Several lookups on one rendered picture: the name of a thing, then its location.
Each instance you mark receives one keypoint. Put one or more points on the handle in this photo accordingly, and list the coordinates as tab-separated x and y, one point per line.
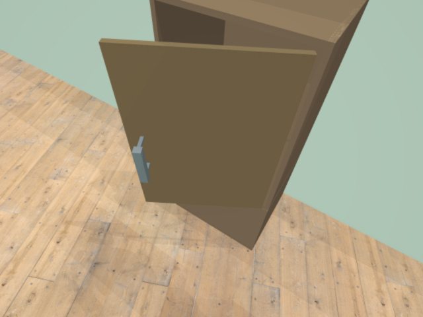
141	165

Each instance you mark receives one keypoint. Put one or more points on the cupboard door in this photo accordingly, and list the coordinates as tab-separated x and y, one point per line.
214	118

